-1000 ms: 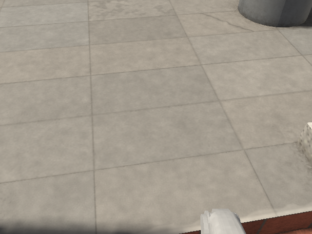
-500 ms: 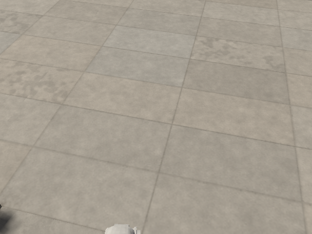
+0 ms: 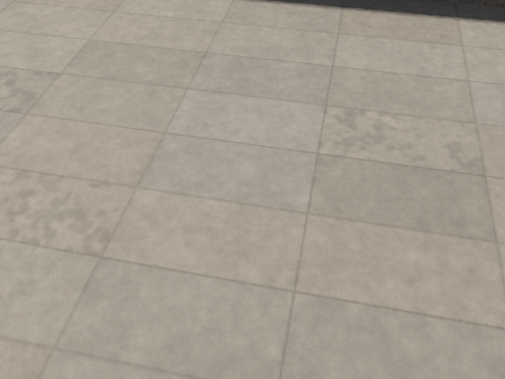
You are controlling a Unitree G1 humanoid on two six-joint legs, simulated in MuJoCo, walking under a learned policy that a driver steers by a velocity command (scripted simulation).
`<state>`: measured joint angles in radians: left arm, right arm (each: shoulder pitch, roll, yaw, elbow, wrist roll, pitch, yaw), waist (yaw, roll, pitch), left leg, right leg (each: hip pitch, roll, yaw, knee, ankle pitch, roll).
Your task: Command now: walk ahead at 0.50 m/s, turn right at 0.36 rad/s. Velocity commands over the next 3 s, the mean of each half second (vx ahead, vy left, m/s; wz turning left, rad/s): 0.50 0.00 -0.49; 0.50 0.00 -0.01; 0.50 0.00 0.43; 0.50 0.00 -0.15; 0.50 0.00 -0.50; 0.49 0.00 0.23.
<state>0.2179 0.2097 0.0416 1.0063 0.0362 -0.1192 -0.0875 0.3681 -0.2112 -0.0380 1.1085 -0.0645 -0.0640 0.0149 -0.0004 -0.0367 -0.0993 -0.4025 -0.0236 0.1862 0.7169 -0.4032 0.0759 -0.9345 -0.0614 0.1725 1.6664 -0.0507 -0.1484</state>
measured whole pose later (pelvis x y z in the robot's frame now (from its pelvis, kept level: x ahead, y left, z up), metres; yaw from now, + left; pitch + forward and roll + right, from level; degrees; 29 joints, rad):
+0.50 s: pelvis +0.27 -0.12 +0.02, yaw -16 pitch +2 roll -1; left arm 0.25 0.19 0.09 1.01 0.04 -0.11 -0.02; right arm 0.28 -0.19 -0.04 0.97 -0.08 -0.11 0.03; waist 0.03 0.02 -0.04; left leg -0.34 0.07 -0.05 1.23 -0.34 0.04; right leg -0.33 0.12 0.01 0.48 -0.19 -0.10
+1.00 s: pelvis +0.56 -0.16 +0.02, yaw -14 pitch +2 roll +0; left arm 0.27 0.23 0.06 0.89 -0.01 -0.11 0.00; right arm 0.09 -0.24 -0.06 0.80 0.01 -0.09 0.02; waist 0.00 -0.01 0.02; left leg -0.42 -0.10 0.01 0.51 -0.14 0.10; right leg -0.35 0.06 0.06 1.22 -0.38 -0.02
